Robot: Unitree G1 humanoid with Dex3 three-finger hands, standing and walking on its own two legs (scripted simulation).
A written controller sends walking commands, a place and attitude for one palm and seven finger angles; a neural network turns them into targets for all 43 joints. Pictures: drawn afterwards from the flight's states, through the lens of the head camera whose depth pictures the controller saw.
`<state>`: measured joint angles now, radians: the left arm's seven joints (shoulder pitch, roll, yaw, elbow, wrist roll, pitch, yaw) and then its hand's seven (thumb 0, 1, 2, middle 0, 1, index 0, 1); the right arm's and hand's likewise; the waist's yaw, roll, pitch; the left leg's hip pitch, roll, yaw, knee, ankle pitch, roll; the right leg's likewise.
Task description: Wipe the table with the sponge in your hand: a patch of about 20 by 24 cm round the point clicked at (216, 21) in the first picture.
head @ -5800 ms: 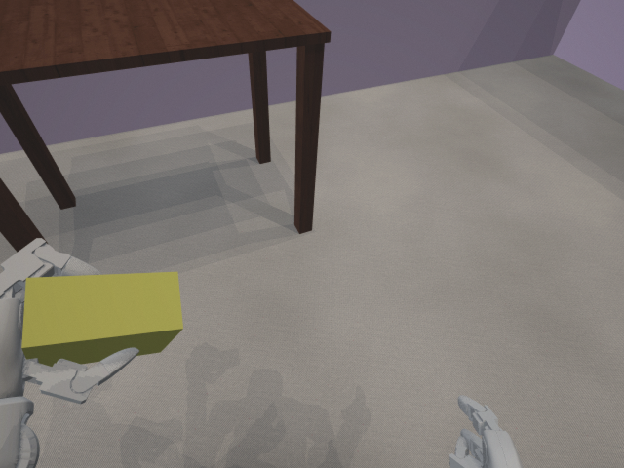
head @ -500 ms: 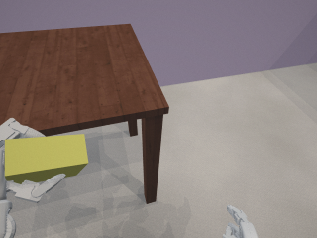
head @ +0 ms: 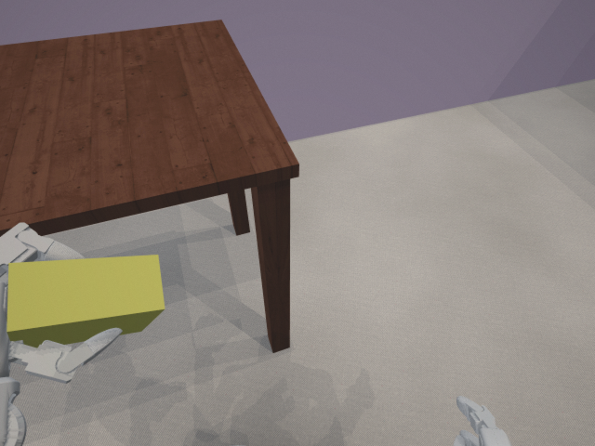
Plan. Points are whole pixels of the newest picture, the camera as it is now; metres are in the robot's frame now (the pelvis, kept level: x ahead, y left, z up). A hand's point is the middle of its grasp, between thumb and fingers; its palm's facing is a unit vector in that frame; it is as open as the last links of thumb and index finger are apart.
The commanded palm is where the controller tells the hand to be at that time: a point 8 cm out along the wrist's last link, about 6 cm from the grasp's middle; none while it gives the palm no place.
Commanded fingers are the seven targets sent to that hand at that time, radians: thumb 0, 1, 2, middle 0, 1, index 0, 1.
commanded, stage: come to a stop and stand still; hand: left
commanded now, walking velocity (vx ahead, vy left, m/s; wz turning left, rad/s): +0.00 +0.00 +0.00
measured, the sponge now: (108, 300) +0.23 +0.22 +0.14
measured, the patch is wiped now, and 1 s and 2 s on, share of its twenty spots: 0.00 0.00 0.00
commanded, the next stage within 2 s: look again from close up in 0.04 s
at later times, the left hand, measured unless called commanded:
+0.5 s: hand (63, 290) +0.23 +0.26 +0.15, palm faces +0.30 -0.88 -0.37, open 10.0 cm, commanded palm +0.17 +0.30 +0.18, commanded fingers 0.00 0.10 1.30 -1.20 -1.60 -1.20 -1.60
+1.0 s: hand (103, 202) +0.34 +0.26 +0.16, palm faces +0.34 -0.85 -0.40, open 10.0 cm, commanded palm +0.27 +0.30 +0.18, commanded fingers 0.00 0.10 1.30 -1.20 -1.60 -1.20 -1.60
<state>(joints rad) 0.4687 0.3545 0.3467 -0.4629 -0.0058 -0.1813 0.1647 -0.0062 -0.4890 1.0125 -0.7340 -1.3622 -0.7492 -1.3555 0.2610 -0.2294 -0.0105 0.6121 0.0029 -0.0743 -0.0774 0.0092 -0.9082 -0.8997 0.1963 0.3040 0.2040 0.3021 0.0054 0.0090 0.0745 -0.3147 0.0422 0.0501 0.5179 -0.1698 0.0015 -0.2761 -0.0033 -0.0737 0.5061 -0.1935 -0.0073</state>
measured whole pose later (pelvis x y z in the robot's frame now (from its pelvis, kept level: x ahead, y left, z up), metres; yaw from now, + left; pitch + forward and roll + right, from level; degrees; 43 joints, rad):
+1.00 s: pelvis +0.10 +0.02 -0.02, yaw -1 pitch +1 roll -1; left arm 0.37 0.40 0.38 -0.47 -0.03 -0.23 0.10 -0.01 -0.49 1.01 -0.74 -1.36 -0.75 -1.36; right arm 0.20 -0.21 0.00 0.56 0.01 -0.10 0.00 0.01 -0.91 -0.90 0.20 0.30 0.21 0.30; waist -0.01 -0.02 0.03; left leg -0.31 -0.03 0.03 0.80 -0.40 0.05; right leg -0.22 0.01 -0.01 0.66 -0.45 0.00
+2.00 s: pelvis +0.22 +0.10 +0.00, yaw -3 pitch -1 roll -1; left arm 0.44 0.42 0.41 -0.54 -0.03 -0.18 0.14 -0.01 -0.49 1.02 -0.74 -1.36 -0.75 -1.36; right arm 0.18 -0.16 0.02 0.56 -0.01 -0.11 -0.04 0.01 -0.91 -0.90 0.20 0.30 0.20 0.30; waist 0.02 -0.03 0.06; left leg -0.26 0.03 0.04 0.54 -0.26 0.00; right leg -0.23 0.00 -0.07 0.50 -0.23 -0.01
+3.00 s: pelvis +0.21 +0.14 +0.01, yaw +1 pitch -2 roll -2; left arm 0.35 0.34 0.36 -0.43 0.01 -0.24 0.10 -0.01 -0.49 1.02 -0.74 -1.36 -0.75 -1.36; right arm 0.20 -0.16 0.03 0.62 -0.01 -0.18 0.01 0.01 -0.90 -0.90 0.20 0.30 0.21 0.30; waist 0.06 -0.04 0.07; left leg -0.25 -0.04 0.00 0.50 -0.21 0.07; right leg -0.18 0.03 0.05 0.41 -0.19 0.03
